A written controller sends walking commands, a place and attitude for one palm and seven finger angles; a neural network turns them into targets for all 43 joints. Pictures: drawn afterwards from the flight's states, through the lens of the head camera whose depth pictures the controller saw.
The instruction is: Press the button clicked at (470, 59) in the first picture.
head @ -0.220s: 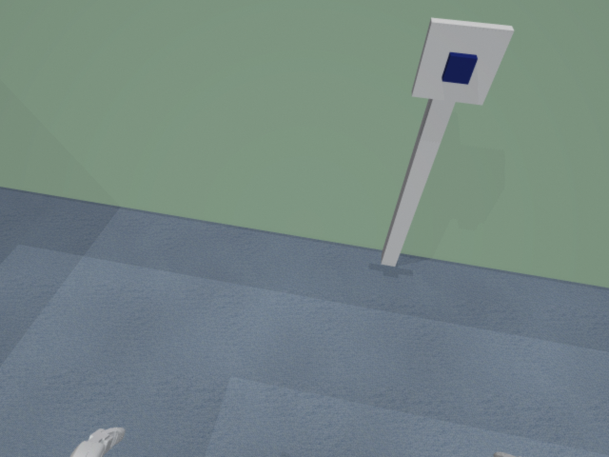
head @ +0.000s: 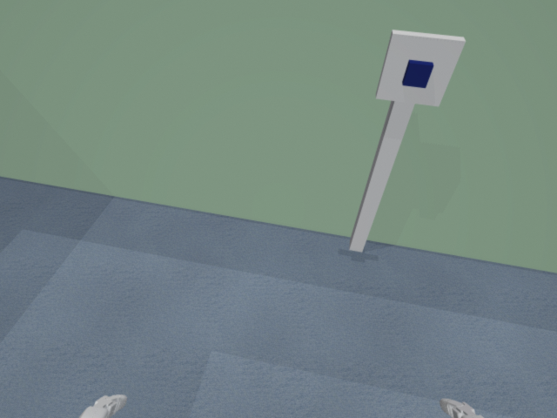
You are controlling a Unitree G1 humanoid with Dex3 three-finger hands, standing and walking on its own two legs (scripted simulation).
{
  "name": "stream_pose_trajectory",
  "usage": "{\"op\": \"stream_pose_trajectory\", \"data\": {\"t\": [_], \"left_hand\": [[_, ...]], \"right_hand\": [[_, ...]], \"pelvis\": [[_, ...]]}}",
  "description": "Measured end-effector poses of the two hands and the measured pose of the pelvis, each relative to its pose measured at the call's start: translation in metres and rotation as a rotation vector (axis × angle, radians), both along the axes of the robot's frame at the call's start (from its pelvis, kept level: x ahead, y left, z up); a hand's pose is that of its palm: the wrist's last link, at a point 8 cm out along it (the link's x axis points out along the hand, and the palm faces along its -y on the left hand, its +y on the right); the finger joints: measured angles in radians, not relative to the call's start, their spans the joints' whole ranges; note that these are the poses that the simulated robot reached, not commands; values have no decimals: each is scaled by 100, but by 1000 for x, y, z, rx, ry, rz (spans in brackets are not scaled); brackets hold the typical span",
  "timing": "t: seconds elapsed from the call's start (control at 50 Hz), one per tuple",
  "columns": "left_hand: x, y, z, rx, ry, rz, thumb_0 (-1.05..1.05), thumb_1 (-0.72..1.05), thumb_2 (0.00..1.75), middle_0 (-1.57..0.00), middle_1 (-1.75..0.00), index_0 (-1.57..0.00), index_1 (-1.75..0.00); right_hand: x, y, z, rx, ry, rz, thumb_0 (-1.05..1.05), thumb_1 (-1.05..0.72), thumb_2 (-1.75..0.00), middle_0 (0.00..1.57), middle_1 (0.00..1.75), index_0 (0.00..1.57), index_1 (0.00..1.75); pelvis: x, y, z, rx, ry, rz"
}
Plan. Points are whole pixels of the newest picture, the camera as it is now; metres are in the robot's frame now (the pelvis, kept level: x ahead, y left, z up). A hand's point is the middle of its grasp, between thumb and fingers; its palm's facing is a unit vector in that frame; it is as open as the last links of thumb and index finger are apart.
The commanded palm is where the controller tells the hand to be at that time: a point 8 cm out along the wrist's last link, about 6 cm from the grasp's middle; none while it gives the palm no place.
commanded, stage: stand and wait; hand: left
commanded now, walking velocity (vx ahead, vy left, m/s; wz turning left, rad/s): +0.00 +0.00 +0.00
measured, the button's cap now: (417, 73) +0.95 -0.31 +0.08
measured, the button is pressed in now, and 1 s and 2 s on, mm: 0 0 0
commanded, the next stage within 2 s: look at it before walking up in 0.68 s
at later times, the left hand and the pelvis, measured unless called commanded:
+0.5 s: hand out of the picture +0.04 +0.23 -0.15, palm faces -0.02 -0.94 -0.34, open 7.4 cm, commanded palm none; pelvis -0.03 -0.02 +0.01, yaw +0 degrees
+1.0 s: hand out of the picture +0.04 +0.22 -0.15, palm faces -0.03 -0.94 -0.33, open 7.4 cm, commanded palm none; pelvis -0.03 -0.02 +0.01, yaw +0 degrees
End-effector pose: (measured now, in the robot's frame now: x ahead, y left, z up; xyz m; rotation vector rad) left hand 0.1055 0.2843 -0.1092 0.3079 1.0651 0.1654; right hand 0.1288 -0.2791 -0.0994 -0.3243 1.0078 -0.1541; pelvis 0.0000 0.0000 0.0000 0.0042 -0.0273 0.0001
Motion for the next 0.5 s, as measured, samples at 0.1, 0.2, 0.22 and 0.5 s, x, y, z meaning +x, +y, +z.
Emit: {"op": "stream_pose_trajectory", "data": {"t": [0.1,0.2,0.22,0.5], "left_hand": [[-19,-3,-3,-4,38,15,0,90,90,-21,-30,-20,-30],[-41,-4,-5,1,87,31,0,90,90,-21,-30,-20,-30],[-45,-4,-5,3,96,34,0,90,90,-21,-30,-20,-30],[-73,-9,-3,16,143,43,1,90,90,-20,-30,-20,-30]], "right_hand": [[-14,-7,-2,-4,34,-8,1,-90,-90,21,30,20,30],[-36,-16,-6,-11,87,-27,1,-90,-90,21,30,20,30],[-40,-18,-6,-12,98,-32,1,-90,-90,21,30,20,30],[-91,-34,-14,-9,198,-71,1,-90,-90,20,30,20,30]], "pelvis": [[-6,-4,2,1,-5,2],[-12,-8,3,1,-9,3],[-13,-9,4,1,-10,4],[-29,-19,6,0,-17,3]]}}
